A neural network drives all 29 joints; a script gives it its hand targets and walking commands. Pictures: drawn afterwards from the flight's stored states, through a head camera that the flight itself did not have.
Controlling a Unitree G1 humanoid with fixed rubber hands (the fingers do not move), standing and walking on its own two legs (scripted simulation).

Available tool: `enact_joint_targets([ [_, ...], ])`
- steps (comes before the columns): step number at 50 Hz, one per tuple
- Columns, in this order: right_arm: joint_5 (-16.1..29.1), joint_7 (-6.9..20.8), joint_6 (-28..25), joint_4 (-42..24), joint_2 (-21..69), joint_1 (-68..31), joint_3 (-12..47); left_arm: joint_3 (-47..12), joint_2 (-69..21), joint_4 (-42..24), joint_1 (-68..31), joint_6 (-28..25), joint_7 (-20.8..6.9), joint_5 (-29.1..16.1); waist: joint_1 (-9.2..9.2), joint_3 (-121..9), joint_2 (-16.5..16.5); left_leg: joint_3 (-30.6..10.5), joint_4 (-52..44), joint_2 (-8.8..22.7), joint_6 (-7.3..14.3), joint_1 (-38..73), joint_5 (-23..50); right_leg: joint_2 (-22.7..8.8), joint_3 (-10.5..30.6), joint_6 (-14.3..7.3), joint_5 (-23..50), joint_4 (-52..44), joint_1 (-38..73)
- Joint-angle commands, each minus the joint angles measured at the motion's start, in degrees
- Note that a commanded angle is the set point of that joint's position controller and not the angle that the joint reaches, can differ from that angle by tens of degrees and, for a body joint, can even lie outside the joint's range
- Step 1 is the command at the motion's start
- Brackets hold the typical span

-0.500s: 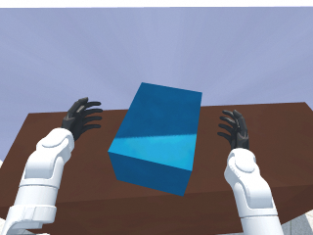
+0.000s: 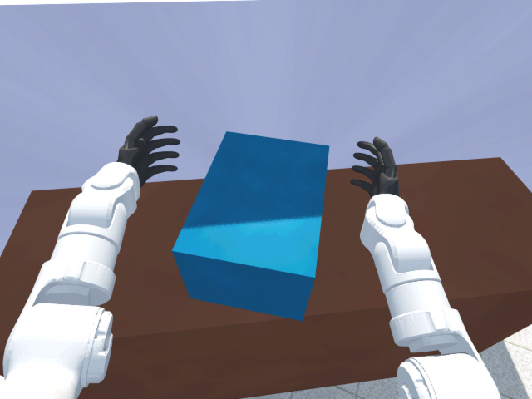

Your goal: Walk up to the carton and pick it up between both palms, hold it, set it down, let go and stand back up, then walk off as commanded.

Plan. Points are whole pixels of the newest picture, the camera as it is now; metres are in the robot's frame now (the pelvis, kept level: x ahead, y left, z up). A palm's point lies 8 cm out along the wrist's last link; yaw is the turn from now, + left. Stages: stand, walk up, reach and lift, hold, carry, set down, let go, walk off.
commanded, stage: reach and lift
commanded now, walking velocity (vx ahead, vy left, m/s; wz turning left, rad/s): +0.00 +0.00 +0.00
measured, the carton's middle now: (261, 219) +0.44 +0.00 -0.01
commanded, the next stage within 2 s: none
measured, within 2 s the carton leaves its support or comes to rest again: neither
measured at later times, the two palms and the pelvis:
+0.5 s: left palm (158, 191) +0.44 +0.17 +0.08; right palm (377, 214) +0.39 -0.18 +0.07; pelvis +0.00 +0.00 +0.00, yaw +0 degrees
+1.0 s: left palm (171, 202) +0.45 +0.16 +0.04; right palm (364, 225) +0.39 -0.17 +0.03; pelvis +0.01 +0.00 +0.00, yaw +0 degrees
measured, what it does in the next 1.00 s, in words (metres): stands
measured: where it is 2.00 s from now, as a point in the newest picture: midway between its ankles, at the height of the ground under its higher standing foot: outside the picture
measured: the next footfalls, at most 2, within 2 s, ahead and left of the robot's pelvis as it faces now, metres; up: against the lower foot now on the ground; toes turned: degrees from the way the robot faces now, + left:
none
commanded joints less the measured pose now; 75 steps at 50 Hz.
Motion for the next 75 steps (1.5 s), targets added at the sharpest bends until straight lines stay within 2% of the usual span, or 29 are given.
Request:
enact_joint_targets([
  [1,1.71,0.45,-5.35,2.52,-6.18,-28.20,-4.13,0.44,7.75,3.75,-28.72,-5.90,0.61,-1.28,-10.00,-28.94,-0.03,4.38,-3.82,-1.86,0.70,-0.24,14.22,1.30,-7.55,-1.68,25.57,1.83,8.30],
  [5,2.10,0.80,-8.03,7.80,-5.46,-29.98,-4.04,-0.83,7.66,7.33,-31.75,-10.47,1.52,-0.85,-10.57,-30.86,1.31,4.19,-4.30,-1.82,0.93,-1.75,11.46,0.74,-7.63,-1.84,22.92,1.96,7.36],
  [6,2.55,1.35,-8.83,8.43,-5.19,-31.76,-2.69,0.06,7.00,9.93,-32.50,-11.59,1.32,-1.05,-8.38,-30.75,-0.58,4.23,-3.77,-1.90,1.00,-3.18,14.10,0.82,-7.60,-1.53,24.88,2.67,8.30],
  [7,2.82,0.59,-10.90,7.21,-5.14,-28.31,-2.32,-2.29,5.22,6.75,-29.48,-12.66,1.18,-1.64,-11.60,-36.36,0.72,4.06,-2.42,-2.04,0.14,0.02,20.93,0.98,-8.03,-1.51,32.86,3.05,9.85],
  [9,3.99,1.19,-11.80,13.42,-3.44,-27.54,0.43,-0.92,4.25,17.62,-27.12,-13.24,0.89,0.97,-8.43,-33.38,-0.48,4.86,-2.39,-2.39,0.48,-0.88,19.44,0.74,-7.54,-1.31,31.78,2.68,8.01],
  [12,3.01,1.17,-15.19,21.74,-5.24,-25.63,-1.01,-0.62,2.57,15.02,-28.39,-15.70,0.57,3.04,-9.79,-30.41,2.89,3.88,-1.50,-1.52,-1.55,4.81,25.50,1.53,-8.59,-1.91,28.07,1.17,2.44],
  [16,4.07,1.65,-21.72,16.91,-3.07,-28.27,0.89,0.11,2.82,15.25,-27.02,-20.23,1.08,1.52,-6.03,-37.16,0.71,3.96,1.44,-2.01,-1.69,4.17,28.43,1.78,-8.16,-1.80,29.31,2.35,2.76],
  [20,1.27,1.81,-24.74,26.70,-3.92,-27.81,-2.79,-2.53,1.39,21.74,-29.33,-23.35,1.05,2.27,-9.40,-32.85,1.85,3.97,1.46,-1.82,-2.41,1.78,23.56,1.97,-9.31,-2.02,23.87,2.21,-1.76],
  [21,2.79,2.08,-25.68,25.47,-2.54,-27.25,-0.95,-1.06,1.98,23.20,-27.58,-24.19,1.39,1.98,-7.08,-34.64,0.59,4.57,1.45,-2.09,-1.47,0.86,20.25,1.83,-9.08,-1.62,20.83,2.03,-1.39],
  [22,1.99,2.10,-25.84,28.93,-2.39,-26.18,-1.60,-2.10,0.55,23.31,-27.61,-24.85,1.69,2.70,-8.58,-33.70,2.61,3.80,1.49,-1.60,-1.70,1.05,21.34,1.74,-9.06,-2.11,20.79,2.15,-2.69],
  [24,1.90,2.63,-26.86,30.61,-2.22,-27.78,-0.60,-0.18,1.40,28.24,-27.84,-26.24,1.89,3.07,-5.98,-33.39,0.22,4.35,1.53,-2.07,-0.74,-3.93,18.23,1.69,-8.51,-1.83,20.14,3.24,-1.17],
  [26,1.76,2.31,-28.07,31.11,0.18,-25.81,0.13,-2.10,-0.56,29.24,-25.85,-28.21,1.61,1.46,-7.11,-32.36,-0.01,4.71,2.06,-2.44,-0.45,-4.72,15.59,1.24,-8.29,-1.66,18.19,2.99,-4.19],
  [29,0.64,2.53,-32.32,27.80,1.01,-27.05,-1.12,-1.64,-1.07,22.95,-29.46,-32.86,2.40,1.10,-7.89,-42.97,0.77,4.73,4.92,-2.10,-1.24,-3.47,20.56,1.70,-9.21,-1.12,23.12,5.61,-4.31],
  [32,1.21,3.16,-34.12,29.90,0.27,-26.18,-0.18,-0.25,-1.95,27.43,-28.08,-33.74,2.79,2.68,-6.02,-44.94,0.80,4.72,6.12,-2.18,-2.14,-2.67,23.55,2.15,-10.01,-1.15,23.65,5.73,-5.97],
  [37,1.87,2.75,-38.59,33.27,-0.27,-23.47,-0.80,0.67,-3.18,25.08,-26.18,-35.48,2.62,6.27,-6.96,-47.07,4.14,4.20,8.88,-2.37,-4.26,0.49,33.79,2.55,-9.21,-0.98,32.87,6.54,-6.36],
  [42,2.35,3.03,-40.04,35.02,1.23,-25.35,1.27,1.47,-4.48,29.14,-24.98,-36.12,1.36,6.07,-5.21,-41.35,-0.89,4.99,7.96,-2.63,-2.94,-4.28,27.34,1.91,-9.03,-0.72,29.87,5.89,-6.04],
  [44,1.94,2.75,-42.12,33.62,2.24,-23.87,-0.30,0.79,-5.84,26.42,-23.73,-36.28,1.66,7.28,-6.33,-45.34,3.27,4.91,8.68,-2.70,-4.29,-2.29,30.67,2.07,-9.44,-1.01,31.45,5.42,-6.07],
  [47,0.29,2.32,-43.05,34.75,3.52,-23.49,-0.04,3.15,-5.47,26.53,-24.04,-36.26,1.75,8.50,-5.29,-43.24,-0.63,5.36,9.18,-3.16,-3.23,-4.74,30.44,1.60,-8.09,-0.11,36.94,6.66,-5.41],
  [50,-0.71,2.54,-43.37,37.51,5.31,-22.39,-0.84,4.28,-9.90,26.37,-22.32,-35.67,1.26,12.69,-5.34,-39.41,0.85,4.94,7.43,-2.85,-3.26,-2.50,29.54,2.16,-9.29,-0.43,30.42,4.72,-8.19],
  [51,-1.88,2.36,-43.21,36.49,7.40,-24.44,-1.14,5.34,-10.48,26.61,-24.67,-35.32,1.22,12.98,-4.00,-40.46,0.03,4.49,7.92,-1.76,-2.84,-1.92,29.34,2.54,-9.40,-0.76,26.78,4.30,-9.57],
  [54,-5.30,1.72,-43.98,38.53,7.73,-24.32,-4.68,4.57,-13.17,24.46,-25.70,-34.94,1.28,14.56,-7.09,-37.90,2.45,4.93,7.22,-2.41,-4.11,-1.39,29.01,2.09,-10.00,-0.79,29.89,3.99,-7.60],
  [55,-5.61,1.49,-44.28,35.42,9.31,-26.70,-4.84,5.88,-13.77,22.89,-26.55,-35.30,1.46,15.21,-4.97,-40.02,1.97,5.35,7.07,-2.42,-3.58,-2.37,26.71,2.02,-9.49,-0.56,27.26,3.80,-6.87],
  [62,-14.54,1.97,-43.74,33.93,10.64,-29.07,-12.17,9.25,-17.36,22.26,-29.49,-34.66,3.00,18.03,-5.86,-36.99,1.35,5.56,6.23,-1.75,-3.61,-0.06,22.48,2.60,-11.17,-1.28,19.81,2.27,-10.58],
  [66,-18.99,4.57,-43.62,35.82,19.98,-27.44,-12.42,13.45,-22.43,25.25,-29.24,-35.51,1.08,24.10,-2.82,-33.64,-0.88,6.91,3.99,-2.16,-2.22,-1.20,20.16,1.06,-10.55,-1.02,20.45,2.11,-6.45],
  [68,-22.77,5.69,-45.62,36.18,23.59,-25.39,-14.15,13.41,-27.34,23.69,-27.99,-35.67,0.17,27.75,-4.32,-35.75,1.71,6.44,3.98,-1.94,-3.30,2.52,26.86,1.46,-10.96,-1.06,27.68,2.74,-3.93],
  [69,-25.35,7.58,-45.65,35.57,31.38,-29.05,-13.10,13.90,-32.61,25.21,-29.86,-36.03,-1.34,29.23,-2.28,-35.72,0.60,7.30,4.47,-2.14,-3.13,1.81,25.37,1.02,-11.30,-1.27,25.09,2.33,-3.66],
  [70,-28.36,9.11,-46.56,35.42,35.85,-27.39,-14.02,12.33,-39.45,24.69,-30.35,-36.41,-2.42,31.28,-4.58,-35.55,2.87,6.94,3.43,-1.96,-3.59,4.99,26.71,1.36,-12.34,-1.33,24.64,1.52,-5.42],
  [71,-30.22,10.19,-46.82,35.74,39.51,-27.91,-13.21,13.73,-40.45,25.75,-31.13,-37.55,-3.06,32.39,-2.40,-36.85,1.74,7.88,2.57,-2.13,-3.22,3.35,26.20,1.11,-12.41,-1.39,24.55,1.57,-2.61],
  [75,-34.92,12.74,-47.61,36.95,44.80,-26.66,-13.28,15.45,-46.86,31.92,-27.53,-38.42,-4.92,35.32,-1.84,-34.52,0.09,7.60,1.36,-1.96,-2.98,6.58,28.03,1.02,-12.07,-1.18,26.09,0.08,-0.33],
])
